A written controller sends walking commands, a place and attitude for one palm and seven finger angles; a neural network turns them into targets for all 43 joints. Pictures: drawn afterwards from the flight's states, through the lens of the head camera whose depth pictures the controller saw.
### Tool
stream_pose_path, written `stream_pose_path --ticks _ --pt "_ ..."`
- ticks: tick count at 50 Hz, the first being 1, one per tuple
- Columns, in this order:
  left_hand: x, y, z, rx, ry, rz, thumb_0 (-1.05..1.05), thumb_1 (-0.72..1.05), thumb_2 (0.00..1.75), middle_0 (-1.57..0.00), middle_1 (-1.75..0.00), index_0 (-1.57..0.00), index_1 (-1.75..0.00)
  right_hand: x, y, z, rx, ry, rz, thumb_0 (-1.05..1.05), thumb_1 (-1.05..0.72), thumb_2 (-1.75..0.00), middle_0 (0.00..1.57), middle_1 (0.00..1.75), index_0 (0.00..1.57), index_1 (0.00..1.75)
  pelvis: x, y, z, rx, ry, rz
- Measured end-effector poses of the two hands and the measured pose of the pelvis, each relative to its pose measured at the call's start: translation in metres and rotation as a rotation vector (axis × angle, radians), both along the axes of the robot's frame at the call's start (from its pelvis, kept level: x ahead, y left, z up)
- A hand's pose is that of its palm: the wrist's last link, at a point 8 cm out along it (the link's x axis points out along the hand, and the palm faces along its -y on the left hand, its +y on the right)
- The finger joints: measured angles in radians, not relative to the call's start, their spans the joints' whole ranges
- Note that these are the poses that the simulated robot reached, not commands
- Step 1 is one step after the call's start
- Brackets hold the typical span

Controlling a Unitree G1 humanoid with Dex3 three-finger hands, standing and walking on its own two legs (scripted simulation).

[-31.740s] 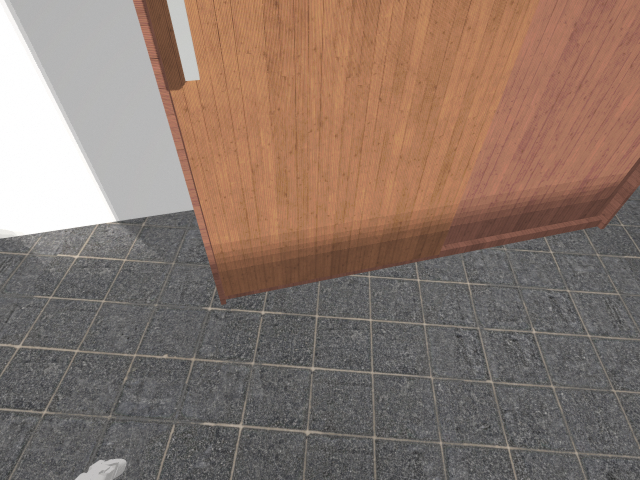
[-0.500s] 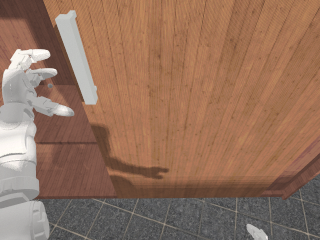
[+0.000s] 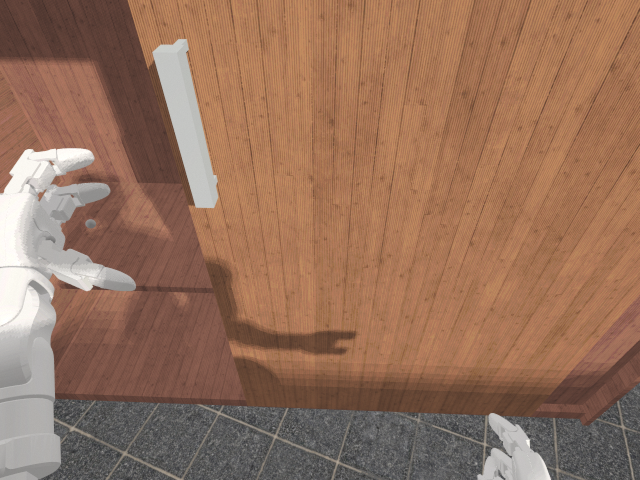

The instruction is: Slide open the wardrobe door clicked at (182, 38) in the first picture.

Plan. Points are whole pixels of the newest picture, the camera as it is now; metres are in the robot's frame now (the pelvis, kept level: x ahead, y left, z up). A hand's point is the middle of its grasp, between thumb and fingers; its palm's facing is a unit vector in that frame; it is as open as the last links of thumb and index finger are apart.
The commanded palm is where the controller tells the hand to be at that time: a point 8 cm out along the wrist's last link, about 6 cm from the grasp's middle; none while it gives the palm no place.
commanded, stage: slip the hand off the handle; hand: left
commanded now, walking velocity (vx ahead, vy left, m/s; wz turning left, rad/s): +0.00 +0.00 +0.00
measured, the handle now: (195, 129) +0.48 +0.23 +0.23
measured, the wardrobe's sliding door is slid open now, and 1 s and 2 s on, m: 0.66 0.66 0.66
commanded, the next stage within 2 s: draw the hand back to the body in 0.10 s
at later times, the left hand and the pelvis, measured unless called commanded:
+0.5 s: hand (81, 252) +0.26 +0.28 +0.21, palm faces +0.09 -1.00 -0.04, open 14.7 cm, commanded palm +0.22 +0.31 +0.19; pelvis +0.00 +0.00 +0.00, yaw +0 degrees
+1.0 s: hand (64, 299) +0.22 +0.29 +0.18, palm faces +0.49 -0.83 -0.27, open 12.9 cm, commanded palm +0.18 +0.31 +0.19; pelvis +0.00 +0.01 +0.01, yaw +0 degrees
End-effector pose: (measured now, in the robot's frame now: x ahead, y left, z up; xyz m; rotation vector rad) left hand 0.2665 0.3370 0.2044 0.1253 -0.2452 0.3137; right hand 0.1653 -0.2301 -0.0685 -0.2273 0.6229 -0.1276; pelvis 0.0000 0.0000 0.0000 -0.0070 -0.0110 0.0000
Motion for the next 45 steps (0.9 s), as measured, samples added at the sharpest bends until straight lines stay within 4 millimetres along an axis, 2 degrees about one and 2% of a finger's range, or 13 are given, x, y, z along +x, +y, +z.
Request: stream_pose_path --ticks 10,13,19,24,28,34,37,41,45 --pt "-0.027 -0.006 -0.001 0.013 -0.034 0.009 -0.01 -0.55 0.20 -0.25 -1.15 -0.25 -1.15 0.008 0.011 0.005 0.001 -0.049 0.051 0.01 -0.90 -0.90 0.20 0.30 0.20 0.29 -0.004 0.000 0.000 -0.001 -0.019 0.009" --pt "-0.028 -0.008 0.000 0.004 -0.034 -0.012 -0.01 -0.55 0.20 -0.25 -1.15 -0.25 -1.15 0.008 0.012 0.004 0.000 -0.047 0.055 0.01 -0.90 -0.90 0.20 0.30 0.20 0.30 -0.004 0.000 0.000 -0.001 -0.026 0.014" --pt "-0.020 -0.011 -0.008 -0.064 0.139 -0.188 -0.01 -0.55 0.20 -0.25 -1.15 -0.25 -1.15 0.011 0.013 0.009 0.010 -0.081 0.032 0.01 -0.90 -0.90 0.20 0.30 0.20 0.30 0.000 0.001 0.003 0.001 -0.051 0.009" --pt "-0.029 -0.010 -0.001 -0.069 0.140 -0.233 -0.01 -0.55 0.20 -0.25 -1.15 -0.25 -1.15 0.018 0.012 0.020 0.024 -0.142 0.042 0.01 -0.90 -0.90 0.20 0.30 0.20 0.30 0.002 0.002 0.004 0.002 -0.060 0.002" --pt "-0.044 -0.006 0.000 -0.080 0.103 -0.201 -0.01 -0.55 0.20 -0.25 -1.15 -0.25 -1.15 0.022 0.013 0.026 0.028 -0.168 0.063 0.01 -0.90 -0.90 0.20 0.30 0.20 0.30 0.002 0.002 0.004 0.001 -0.064 0.001" --pt "-0.062 -0.009 -0.021 -0.101 0.179 -0.172 -0.01 -0.55 0.20 -0.25 -1.15 -0.25 -1.15 0.027 0.016 0.029 0.021 -0.173 0.086 0.01 -0.90 -0.90 0.20 0.30 0.20 0.30 -0.002 0.003 0.003 -0.001 -0.075 0.012" --pt "-0.066 -0.016 -0.023 -0.086 0.179 -0.174 -0.01 -0.52 0.22 -0.25 -1.13 -0.25 -1.13 0.028 0.020 0.029 0.016 -0.177 0.095 0.01 -0.90 -0.90 0.20 0.30 0.20 0.29 -0.004 0.003 0.003 -0.001 -0.082 0.017" --pt "-0.071 -0.014 -0.009 0.079 0.095 0.026 -0.01 -0.44 0.25 -0.25 -1.09 -0.25 -1.09 0.024 0.025 0.027 -0.001 -0.156 0.134 0.01 -0.90 -0.90 0.20 0.30 0.20 0.29 -0.007 0.001 0.004 -0.004 -0.077 0.023" --pt "-0.080 -0.009 -0.010 0.143 0.051 0.160 -0.01 -0.33 0.31 -0.25 -1.02 -0.25 -1.02 0.015 0.025 0.017 0.006 -0.086 0.123 0.01 -0.90 -0.90 0.20 0.30 0.20 0.30 -0.007 0.002 0.006 -0.004 -0.071 0.013"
